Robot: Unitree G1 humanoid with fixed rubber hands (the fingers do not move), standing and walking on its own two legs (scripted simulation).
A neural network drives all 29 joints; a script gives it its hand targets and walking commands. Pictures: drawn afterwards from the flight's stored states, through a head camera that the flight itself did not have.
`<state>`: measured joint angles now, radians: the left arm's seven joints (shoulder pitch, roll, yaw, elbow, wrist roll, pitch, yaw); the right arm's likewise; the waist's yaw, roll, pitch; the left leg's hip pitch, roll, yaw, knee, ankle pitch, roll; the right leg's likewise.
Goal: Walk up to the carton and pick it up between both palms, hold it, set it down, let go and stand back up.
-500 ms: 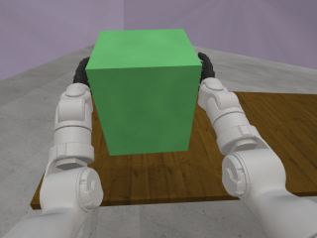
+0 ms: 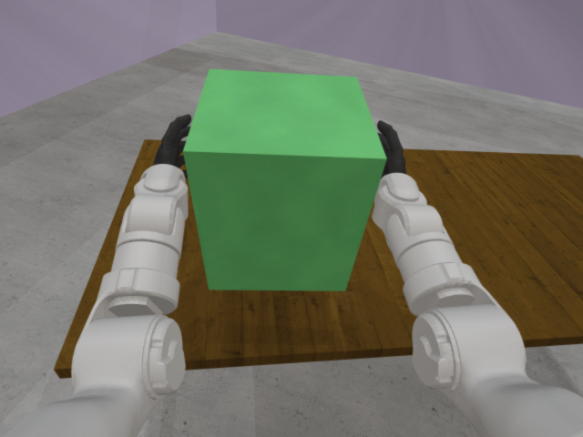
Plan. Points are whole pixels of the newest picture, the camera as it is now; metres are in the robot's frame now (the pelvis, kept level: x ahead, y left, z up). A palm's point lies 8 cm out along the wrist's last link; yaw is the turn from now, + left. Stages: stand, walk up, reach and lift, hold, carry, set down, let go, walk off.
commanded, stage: set down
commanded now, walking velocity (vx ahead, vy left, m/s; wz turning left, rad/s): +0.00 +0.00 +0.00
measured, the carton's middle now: (280, 185) +0.42 +0.00 +0.17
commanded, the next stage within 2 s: none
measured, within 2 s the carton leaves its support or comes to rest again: neither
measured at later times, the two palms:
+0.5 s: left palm (165, 190) +0.43 +0.16 +0.16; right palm (371, 188) +0.41 -0.14 +0.18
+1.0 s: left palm (175, 189) +0.44 +0.15 +0.15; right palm (376, 203) +0.40 -0.15 +0.16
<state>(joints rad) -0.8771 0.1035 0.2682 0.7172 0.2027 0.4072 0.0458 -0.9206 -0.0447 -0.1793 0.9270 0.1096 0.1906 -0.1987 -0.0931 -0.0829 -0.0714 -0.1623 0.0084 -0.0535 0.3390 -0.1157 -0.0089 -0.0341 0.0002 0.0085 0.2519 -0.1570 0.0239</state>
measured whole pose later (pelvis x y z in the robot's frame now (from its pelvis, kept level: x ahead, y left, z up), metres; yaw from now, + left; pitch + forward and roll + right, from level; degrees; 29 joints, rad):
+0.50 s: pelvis +0.02 -0.01 +0.00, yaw +0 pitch -3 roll -1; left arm -0.84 0.13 0.29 0.85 0.18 0.27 0.00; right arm -0.88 0.03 -0.24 0.97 0.02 0.13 -0.22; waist -0.07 -0.10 -0.07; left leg -0.15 0.01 -0.04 0.32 -0.13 -0.02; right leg -0.02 0.00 0.01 0.25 -0.18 0.02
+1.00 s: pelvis +0.01 +0.00 +0.00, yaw -2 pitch -1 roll -1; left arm -0.95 0.14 0.35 1.07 0.21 0.17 -0.01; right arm -0.88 0.07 -0.41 0.97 -0.13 0.09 -0.20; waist -0.07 -0.08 -0.06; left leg -0.18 0.01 0.00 0.32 -0.12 0.00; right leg -0.08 -0.01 0.03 0.26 -0.16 0.03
